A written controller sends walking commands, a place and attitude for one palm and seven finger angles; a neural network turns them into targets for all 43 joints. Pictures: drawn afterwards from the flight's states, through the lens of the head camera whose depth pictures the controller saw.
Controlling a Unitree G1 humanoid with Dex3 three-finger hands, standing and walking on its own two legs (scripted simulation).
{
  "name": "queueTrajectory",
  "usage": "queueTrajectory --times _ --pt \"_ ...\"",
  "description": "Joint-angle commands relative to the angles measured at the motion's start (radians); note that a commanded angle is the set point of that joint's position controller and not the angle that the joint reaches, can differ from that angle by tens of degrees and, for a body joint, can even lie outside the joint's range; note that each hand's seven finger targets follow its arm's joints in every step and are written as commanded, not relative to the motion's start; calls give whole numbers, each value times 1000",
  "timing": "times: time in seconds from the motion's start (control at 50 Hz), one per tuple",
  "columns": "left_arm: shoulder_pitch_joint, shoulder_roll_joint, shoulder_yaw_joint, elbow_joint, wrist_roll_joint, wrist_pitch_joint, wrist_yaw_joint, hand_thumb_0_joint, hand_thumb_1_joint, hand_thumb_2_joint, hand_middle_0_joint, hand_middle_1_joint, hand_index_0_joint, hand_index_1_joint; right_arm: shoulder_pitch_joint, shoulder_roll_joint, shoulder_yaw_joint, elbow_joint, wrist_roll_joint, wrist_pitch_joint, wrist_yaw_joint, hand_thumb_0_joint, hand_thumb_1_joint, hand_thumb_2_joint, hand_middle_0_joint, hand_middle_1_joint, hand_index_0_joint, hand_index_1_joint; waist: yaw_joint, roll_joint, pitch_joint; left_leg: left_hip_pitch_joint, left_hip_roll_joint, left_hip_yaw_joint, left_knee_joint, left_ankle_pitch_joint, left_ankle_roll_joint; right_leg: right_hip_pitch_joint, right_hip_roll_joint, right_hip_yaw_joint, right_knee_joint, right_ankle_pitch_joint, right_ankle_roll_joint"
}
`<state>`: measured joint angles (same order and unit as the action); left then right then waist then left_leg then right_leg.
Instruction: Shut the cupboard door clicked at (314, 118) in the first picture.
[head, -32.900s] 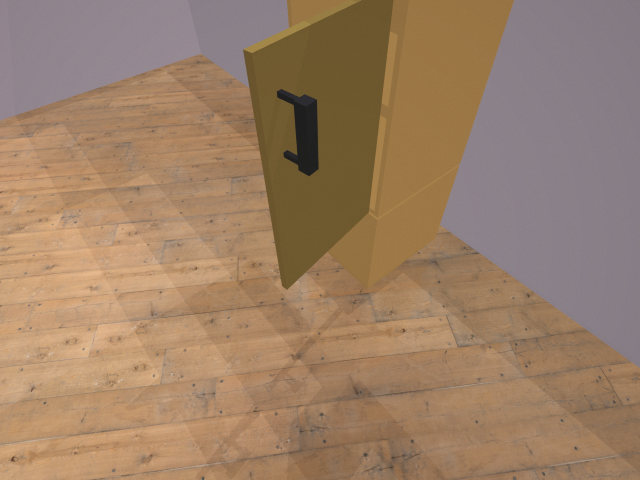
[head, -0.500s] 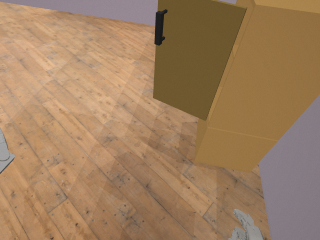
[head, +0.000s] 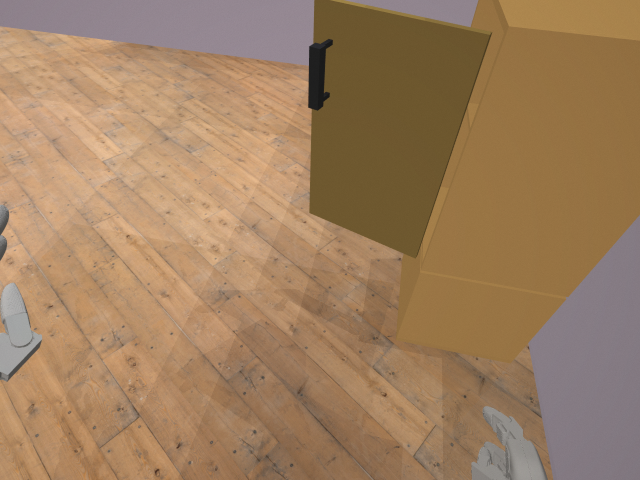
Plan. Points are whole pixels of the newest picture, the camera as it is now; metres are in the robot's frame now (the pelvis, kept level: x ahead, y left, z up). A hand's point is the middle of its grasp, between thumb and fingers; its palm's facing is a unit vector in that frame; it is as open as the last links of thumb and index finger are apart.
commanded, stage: let the arm hang, fingers relaxed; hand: left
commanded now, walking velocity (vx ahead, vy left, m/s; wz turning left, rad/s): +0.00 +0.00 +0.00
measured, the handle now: (321, 74) +0.89 +0.02 +0.11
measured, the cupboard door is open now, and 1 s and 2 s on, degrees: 72 72 72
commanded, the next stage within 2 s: look to check the result in 1.18 s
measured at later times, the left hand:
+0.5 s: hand out of the picture -0.05 +0.21 -0.18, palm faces +0.06 -0.98 -0.18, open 7.0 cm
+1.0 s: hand out of the picture -0.06 +0.19 -0.17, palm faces +0.04 -0.99 -0.17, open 7.3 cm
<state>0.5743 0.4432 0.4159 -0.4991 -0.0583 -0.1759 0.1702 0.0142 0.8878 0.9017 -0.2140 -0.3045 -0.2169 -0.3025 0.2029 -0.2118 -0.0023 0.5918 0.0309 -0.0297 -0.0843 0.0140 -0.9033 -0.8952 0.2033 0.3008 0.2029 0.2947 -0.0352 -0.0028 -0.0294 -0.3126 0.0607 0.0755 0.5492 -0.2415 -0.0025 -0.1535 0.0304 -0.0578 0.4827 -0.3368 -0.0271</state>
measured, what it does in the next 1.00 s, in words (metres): stands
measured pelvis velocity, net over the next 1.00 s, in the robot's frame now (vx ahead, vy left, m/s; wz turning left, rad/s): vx -0.04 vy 0.03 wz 0.01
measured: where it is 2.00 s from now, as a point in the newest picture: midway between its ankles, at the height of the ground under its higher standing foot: outside the picture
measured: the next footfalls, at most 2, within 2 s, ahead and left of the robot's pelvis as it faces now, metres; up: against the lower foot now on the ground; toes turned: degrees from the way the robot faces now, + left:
none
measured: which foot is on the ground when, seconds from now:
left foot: down 0.00-1.00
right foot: down 0.00-1.00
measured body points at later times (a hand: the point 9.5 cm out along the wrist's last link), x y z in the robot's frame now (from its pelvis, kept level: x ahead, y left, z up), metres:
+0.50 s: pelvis -0.03 +0.02 +0.00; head -0.01 +0.04 +0.45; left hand -0.05 +0.26 -0.16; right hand -0.01 -0.21 -0.14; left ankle +0.03 +0.12 -0.73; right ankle -0.05 -0.10 -0.73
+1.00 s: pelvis -0.04 +0.03 +0.01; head -0.05 +0.03 +0.46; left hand -0.06 +0.24 -0.16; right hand -0.05 -0.18 -0.16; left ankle +0.03 +0.12 -0.73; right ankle -0.05 -0.10 -0.73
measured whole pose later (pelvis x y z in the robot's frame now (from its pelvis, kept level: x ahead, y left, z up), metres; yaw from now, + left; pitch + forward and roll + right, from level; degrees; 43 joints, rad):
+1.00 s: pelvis -0.04 +0.03 +0.01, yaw +1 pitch -2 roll +0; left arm 0.32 0.12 0.00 1.15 0.01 0.00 0.03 0.00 0.91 0.90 -0.20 -0.30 -0.20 -0.30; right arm 0.30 -0.13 -0.01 1.13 -0.01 0.02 -0.03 0.01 -0.91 -0.90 0.20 0.30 0.20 0.29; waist -0.02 0.02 0.01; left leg -0.25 0.00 0.09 0.40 -0.12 0.05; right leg -0.13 -0.03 -0.05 0.43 -0.26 0.01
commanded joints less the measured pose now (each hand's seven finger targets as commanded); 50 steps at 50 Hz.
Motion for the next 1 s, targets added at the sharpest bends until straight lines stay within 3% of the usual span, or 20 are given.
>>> queueTrajectory --times 0.0,0.04,0.06,0.08,0.1,0.12,0.16,0.2,0.22,0.28,0.32,0.4,0.58,0.66,0.94,0.98 --pt "7 151 120 -141 -3 -44 18 0 900 900 -200 -300 -200 -300 -59 -103 -29 -141 -1 -38 -1 0 -900 -900 200 300 200 300 18 55 -69 59 58 -77 -57 261 18 -12 -124 105 -79 381 18" --pt "-13 148 109 -148 -1 -44 17 0 900 900 -200 -300 -200 -300 -63 -107 -29 -142 -2 -41 -3 0 -900 -900 200 300 200 300 21 58 -56 62 58 -83 -73 212 22 -36 -115 108 -94 308 20" --pt "-143 -16 -322 546 61 102 -128 0 900 900 -200 -300 -200 -300 -159 -293 -50 0 0 -109 95 0 -900 -900 200 300 200 300 2 92 24 9 80 -83 39 355 22 -131 -182 8 38 395 1" --pt "-176 -38 -309 584 66 172 -154 0 900 900 -200 -300 -200 -300 -84 -258 -72 34 -15 -78 96 0 -900 -900 200 300 200 300 5 76 -45 44 94 -88 -1 308 20 -140 -157 58 5 287 5" --pt "-195 -50 -317 631 70 179 -165 0 900 900 -200 -300 -200 -300 -54 -255 -60 38 -24 -57 91 0 -900 -900 200 300 200 300 22 60 -33 -11 106 -123 -29 221 42 -127 -139 37 16 174 8" --pt "-223 -44 -323 687 73 177 -171 0 900 900 -200 -300 -200 -300 -58 -248 -48 41 -29 -38 89 0 -900 -900 200 300 200 300 33 6 -21 -47 104 -146 -50 183 57 -109 -125 34 16 130 6" --pt "-280 -38 -343 809 73 177 -173 0 900 900 -200 -300 -200 -300 -63 -236 -32 55 -37 -15 86 0 -900 -900 200 300 200 300 31 -123 -4 -38 80 -165 -50 153 56 -112 -133 53 -16 90 -10" --pt "-309 -51 -364 942 70 180 -166 0 900 900 -200 -300 -200 -300 -45 -209 -22 86 -44 5 84 0 -900 -900 200 300 200 300 25 -156 -11 12 54 -155 -40 195 47 -113 -157 81 -33 124 -28" --pt "-322 -61 -375 1007 69 187 -160 0 900 900 -200 -300 -200 -300 -35 -191 -15 110 -48 17 83 0 -900 -900 200 300 200 300 20 -146 -4 33 46 -146 -48 194 42 -118 -161 84 -42 116 -28" --pt "-320 -65 -388 1182 70 191 -151 0 900 900 -200 -300 -200 -300 -19 -181 -7 182 -56 34 82 0 -900 -900 200 300 200 300 24 -18 -9 63 48 -157 -111 195 39 -69 -136 81 -58 84 -11" --pt "-299 -88 -390 1289 68 188 -150 0 900 900 -200 -300 -200 -300 -14 -152 -5 239 -54 36 77 0 -900 -900 200 300 200 300 29 74 -5 64 45 -155 -152 119 37 -45 -132 86 -83 59 -8" --pt "-247 -134 -379 1431 71 185 -147 0 900 900 -200 -300 -200 -300 26 -107 -16 324 -54 45 65 0 -900 -900 200 300 200 300 31 170 35 54 44 -157 -211 -38 35 -40 -125 78 -135 30 -19" --pt "-175 -167 -394 1603 72 175 -144 0 900 900 -200 -300 -200 -300 125 -88 -31 445 -41 45 51 0 -900 -900 200 300 200 300 25 19 93 87 57 -163 -268 -95 43 -73 -117 72 -173 14 -16" --pt "-159 -183 -397 1636 72 174 -139 0 900 900 -200 -300 -200 -300 141 -71 -30 480 -41 44 49 0 -900 -900 200 300 200 300 22 -14 118 104 54 -149 -269 -89 44 -106 -120 78 -181 -13 -14" --pt "-154 -219 -396 1643 74 177 -132 0 900 900 -200 -300 -200 -300 163 -20 -26 511 -45 45 51 0 -900 -900 200 300 200 300 25 8 188 66 41 -136 -282 -107 37 -143 -118 84 -185 -40 -7" --pt "-157 -213 -394 1638 75 175 -131 0 900 900 -200 -300 -200 -300 170 -22 -29 508 -44 46 51 0 -900 -900 200 300 200 300 24 10 172 70 38 -130 -271 -99 35 -137 -117 83 -186 -40 -8"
